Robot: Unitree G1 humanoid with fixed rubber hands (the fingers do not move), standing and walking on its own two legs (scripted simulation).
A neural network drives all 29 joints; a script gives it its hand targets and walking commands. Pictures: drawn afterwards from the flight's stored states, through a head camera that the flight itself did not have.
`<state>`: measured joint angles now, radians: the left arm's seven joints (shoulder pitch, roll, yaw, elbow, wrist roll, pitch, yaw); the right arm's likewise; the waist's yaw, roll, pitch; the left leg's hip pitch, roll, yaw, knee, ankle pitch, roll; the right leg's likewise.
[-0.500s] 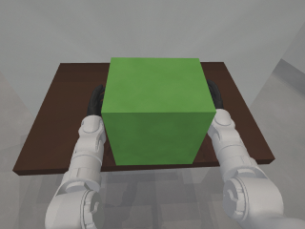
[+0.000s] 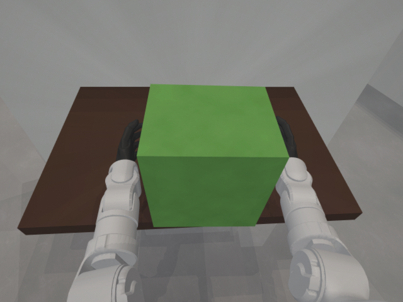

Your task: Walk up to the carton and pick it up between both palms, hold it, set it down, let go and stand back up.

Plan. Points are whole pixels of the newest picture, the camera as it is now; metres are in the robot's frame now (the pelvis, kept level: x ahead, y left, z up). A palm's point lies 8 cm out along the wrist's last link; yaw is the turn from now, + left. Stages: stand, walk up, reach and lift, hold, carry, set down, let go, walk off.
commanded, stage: reach and lift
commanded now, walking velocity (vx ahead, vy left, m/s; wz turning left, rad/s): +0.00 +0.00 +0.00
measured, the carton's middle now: (206, 160) +0.40 +0.01 +0.06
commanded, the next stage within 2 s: none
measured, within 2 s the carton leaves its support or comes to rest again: leaves its support in 0.30 s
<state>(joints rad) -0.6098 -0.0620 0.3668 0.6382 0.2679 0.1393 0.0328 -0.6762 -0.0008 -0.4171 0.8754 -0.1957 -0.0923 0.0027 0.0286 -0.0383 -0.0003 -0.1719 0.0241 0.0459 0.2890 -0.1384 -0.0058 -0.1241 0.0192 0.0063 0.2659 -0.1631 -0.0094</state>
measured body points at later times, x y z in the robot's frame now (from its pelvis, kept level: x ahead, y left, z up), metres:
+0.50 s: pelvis -0.01 -0.01 +0.00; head -0.03 +0.02 +0.45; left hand +0.38 +0.17 +0.12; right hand +0.40 -0.16 +0.13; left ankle +0.01 +0.12 -0.75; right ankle -0.02 -0.11 -0.75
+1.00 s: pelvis -0.01 +0.00 +0.00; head -0.05 +0.03 +0.45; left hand +0.38 +0.18 +0.15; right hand +0.40 -0.15 +0.16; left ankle +0.01 +0.12 -0.75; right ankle -0.02 -0.11 -0.75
